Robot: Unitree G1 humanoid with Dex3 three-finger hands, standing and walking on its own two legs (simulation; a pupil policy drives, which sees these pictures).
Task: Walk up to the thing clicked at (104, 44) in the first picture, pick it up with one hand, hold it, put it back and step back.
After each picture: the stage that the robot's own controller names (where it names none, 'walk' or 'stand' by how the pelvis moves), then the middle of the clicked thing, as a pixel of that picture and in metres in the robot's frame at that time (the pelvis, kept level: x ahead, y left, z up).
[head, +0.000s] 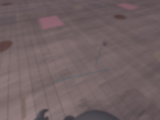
stand; (104, 43) +1.76 -0.41 -0.72
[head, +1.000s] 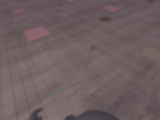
walk; (92, 47) +1.64 -0.01 -0.69
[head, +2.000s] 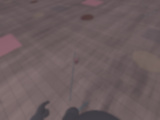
walk; (76, 61) +1.04 +0.28 -0.71
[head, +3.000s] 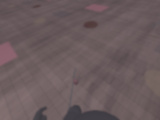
walk; (75, 82) +0.63 +0.25 -0.71
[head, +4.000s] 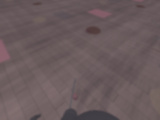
walk; (75, 97) +0.42 +0.16 -0.71
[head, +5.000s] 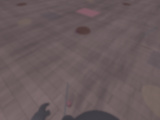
stand; (69, 104) +0.33 +0.19 -0.72
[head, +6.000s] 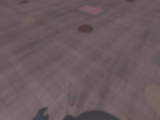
stand; (71, 102) +0.32 +0.18 -0.72
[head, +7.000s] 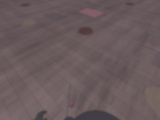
stand; (71, 104) +0.33 +0.18 -0.73
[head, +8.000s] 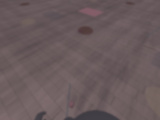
stand; (71, 104) +0.31 +0.17 -0.73
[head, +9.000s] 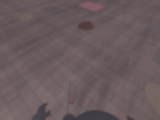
go down; (71, 100) +0.32 +0.17 -0.72
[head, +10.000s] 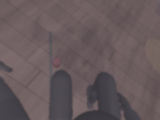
go down; (56, 63) +0.41 +0.20 -0.29
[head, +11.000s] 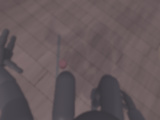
close in; (62, 64) +0.41 +0.20 -0.30
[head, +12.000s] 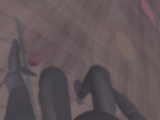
close in; (34, 60) +0.40 +0.23 -0.22
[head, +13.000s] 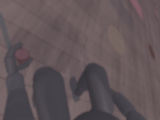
close; (23, 58) +0.41 +0.25 -0.22
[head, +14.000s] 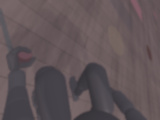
lift; (24, 57) +0.40 +0.24 -0.22
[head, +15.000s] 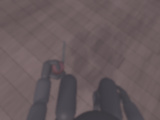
lift; (58, 70) +0.32 +0.21 -0.06
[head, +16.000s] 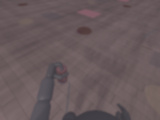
hold; (62, 74) +0.33 +0.17 +0.05
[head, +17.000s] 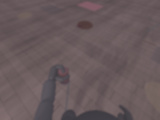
hold; (63, 76) +0.32 +0.17 +0.01
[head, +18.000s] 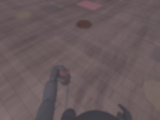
crouch; (65, 77) +0.32 +0.16 -0.01
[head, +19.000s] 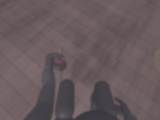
crouch; (60, 63) +0.40 +0.18 -0.09
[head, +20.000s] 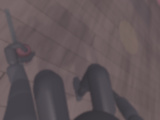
lower; (25, 54) +0.42 +0.25 -0.23
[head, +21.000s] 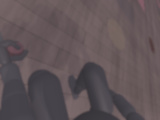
lower; (16, 52) +0.43 +0.26 -0.23
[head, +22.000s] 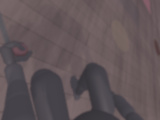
lower; (21, 53) +0.42 +0.26 -0.23
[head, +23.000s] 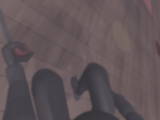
lower; (22, 53) +0.42 +0.26 -0.23
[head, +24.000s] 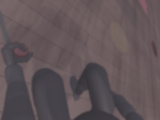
loosen; (22, 54) +0.42 +0.26 -0.22
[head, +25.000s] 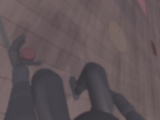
withdraw; (28, 56) +0.41 +0.22 -0.23
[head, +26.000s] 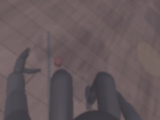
stand; (58, 62) +0.42 +0.19 -0.27
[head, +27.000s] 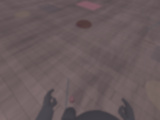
stand; (71, 99) +0.34 +0.14 -0.64
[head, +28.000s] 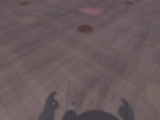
stand; (72, 101) +0.36 +0.15 -0.67
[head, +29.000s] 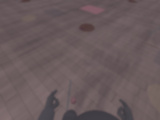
stand; (73, 100) +0.35 +0.14 -0.67
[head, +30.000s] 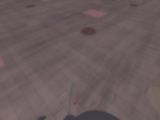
walk; (75, 101) +0.37 +0.14 -0.72
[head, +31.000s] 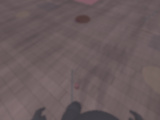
walk; (76, 86) +0.49 +0.15 -0.70
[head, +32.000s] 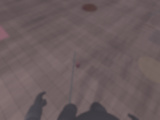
walk; (77, 64) +0.78 +0.14 -0.69
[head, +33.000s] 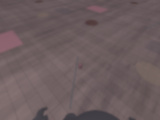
stand; (80, 66) +0.97 +0.14 -0.71
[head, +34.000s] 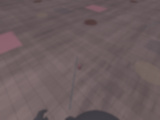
stand; (79, 67) +0.96 +0.15 -0.73
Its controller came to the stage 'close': yes
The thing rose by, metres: 0.72
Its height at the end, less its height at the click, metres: +0.00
